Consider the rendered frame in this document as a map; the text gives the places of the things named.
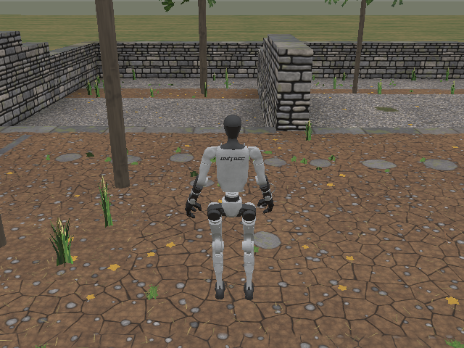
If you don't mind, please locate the right robot hand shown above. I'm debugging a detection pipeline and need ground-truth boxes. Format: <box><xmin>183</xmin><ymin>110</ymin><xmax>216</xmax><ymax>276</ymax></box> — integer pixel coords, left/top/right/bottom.
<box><xmin>257</xmin><ymin>198</ymin><xmax>274</xmax><ymax>214</ymax></box>

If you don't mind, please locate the robot left foot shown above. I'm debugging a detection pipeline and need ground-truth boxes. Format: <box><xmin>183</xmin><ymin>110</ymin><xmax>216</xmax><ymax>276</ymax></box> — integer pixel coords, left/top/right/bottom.
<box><xmin>215</xmin><ymin>281</ymin><xmax>225</xmax><ymax>299</ymax></box>

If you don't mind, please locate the left robot hand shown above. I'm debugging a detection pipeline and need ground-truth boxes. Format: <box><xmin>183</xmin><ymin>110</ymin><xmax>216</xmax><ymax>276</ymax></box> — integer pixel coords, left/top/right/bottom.
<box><xmin>185</xmin><ymin>200</ymin><xmax>202</xmax><ymax>218</ymax></box>

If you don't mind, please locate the robot right forearm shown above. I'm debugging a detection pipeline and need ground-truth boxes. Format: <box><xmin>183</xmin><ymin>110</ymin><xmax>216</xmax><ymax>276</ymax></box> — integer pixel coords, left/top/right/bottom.
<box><xmin>260</xmin><ymin>174</ymin><xmax>272</xmax><ymax>201</ymax></box>

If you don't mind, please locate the robot right upper arm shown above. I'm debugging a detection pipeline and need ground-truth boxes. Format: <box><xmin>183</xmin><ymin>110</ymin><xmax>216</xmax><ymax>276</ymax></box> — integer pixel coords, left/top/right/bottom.
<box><xmin>247</xmin><ymin>146</ymin><xmax>267</xmax><ymax>186</ymax></box>

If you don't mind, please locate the right robot thigh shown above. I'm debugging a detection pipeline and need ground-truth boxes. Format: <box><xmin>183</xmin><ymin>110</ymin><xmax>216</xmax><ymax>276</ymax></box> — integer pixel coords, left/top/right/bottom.
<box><xmin>241</xmin><ymin>202</ymin><xmax>256</xmax><ymax>254</ymax></box>

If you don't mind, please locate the robot left forearm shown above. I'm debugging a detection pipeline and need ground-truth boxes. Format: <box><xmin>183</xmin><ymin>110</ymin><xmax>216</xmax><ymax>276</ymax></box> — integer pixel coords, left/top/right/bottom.
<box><xmin>188</xmin><ymin>175</ymin><xmax>203</xmax><ymax>204</ymax></box>

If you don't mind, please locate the robot left upper arm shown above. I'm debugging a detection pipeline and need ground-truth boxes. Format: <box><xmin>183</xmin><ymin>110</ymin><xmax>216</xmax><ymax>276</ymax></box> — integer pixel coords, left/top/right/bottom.
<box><xmin>196</xmin><ymin>146</ymin><xmax>218</xmax><ymax>186</ymax></box>

